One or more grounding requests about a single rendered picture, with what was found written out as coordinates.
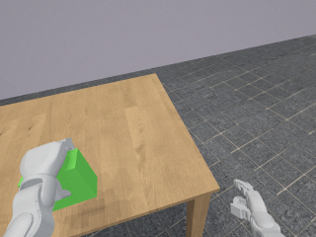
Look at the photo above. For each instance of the robot right hand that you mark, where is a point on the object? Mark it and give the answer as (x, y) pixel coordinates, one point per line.
(243, 208)

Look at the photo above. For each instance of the table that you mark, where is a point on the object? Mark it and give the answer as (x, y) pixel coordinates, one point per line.
(134, 140)

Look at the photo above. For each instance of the sponge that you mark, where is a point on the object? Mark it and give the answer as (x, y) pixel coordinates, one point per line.
(77, 177)

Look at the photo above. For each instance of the robot left hand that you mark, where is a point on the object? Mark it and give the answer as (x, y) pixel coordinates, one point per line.
(47, 159)

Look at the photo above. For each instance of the left robot forearm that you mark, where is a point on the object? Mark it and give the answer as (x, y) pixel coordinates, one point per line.
(32, 208)

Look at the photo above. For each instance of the right robot forearm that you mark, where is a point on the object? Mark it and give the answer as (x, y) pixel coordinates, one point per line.
(263, 225)

